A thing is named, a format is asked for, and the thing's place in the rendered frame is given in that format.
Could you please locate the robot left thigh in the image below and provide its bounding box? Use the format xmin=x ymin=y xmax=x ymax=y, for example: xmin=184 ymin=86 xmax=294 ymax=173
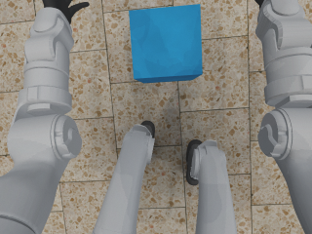
xmin=92 ymin=130 xmax=155 ymax=234

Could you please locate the carton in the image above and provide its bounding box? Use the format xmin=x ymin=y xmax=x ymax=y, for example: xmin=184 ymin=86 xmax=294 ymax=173
xmin=129 ymin=4 xmax=203 ymax=84

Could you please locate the robot left hand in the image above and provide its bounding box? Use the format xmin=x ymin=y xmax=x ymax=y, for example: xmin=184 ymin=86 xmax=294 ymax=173
xmin=42 ymin=0 xmax=90 ymax=24

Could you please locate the left robot forearm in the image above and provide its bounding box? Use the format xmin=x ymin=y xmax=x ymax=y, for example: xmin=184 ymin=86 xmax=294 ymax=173
xmin=7 ymin=7 xmax=74 ymax=158

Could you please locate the left robot upper arm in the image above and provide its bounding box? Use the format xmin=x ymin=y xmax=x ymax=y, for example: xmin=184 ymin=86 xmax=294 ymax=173
xmin=0 ymin=113 xmax=82 ymax=234

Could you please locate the robot right thigh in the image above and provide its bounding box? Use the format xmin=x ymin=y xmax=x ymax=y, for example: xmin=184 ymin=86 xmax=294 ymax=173
xmin=192 ymin=145 xmax=238 ymax=234

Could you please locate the right robot upper arm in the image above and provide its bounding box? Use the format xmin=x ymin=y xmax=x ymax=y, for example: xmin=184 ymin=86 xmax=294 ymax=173
xmin=257 ymin=108 xmax=312 ymax=234

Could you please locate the robot thigh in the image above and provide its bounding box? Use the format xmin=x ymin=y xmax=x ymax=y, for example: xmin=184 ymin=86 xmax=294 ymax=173
xmin=92 ymin=130 xmax=155 ymax=234
xmin=192 ymin=145 xmax=238 ymax=234

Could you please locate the right robot forearm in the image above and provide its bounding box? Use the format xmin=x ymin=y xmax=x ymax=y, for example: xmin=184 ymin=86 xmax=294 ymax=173
xmin=255 ymin=0 xmax=312 ymax=108

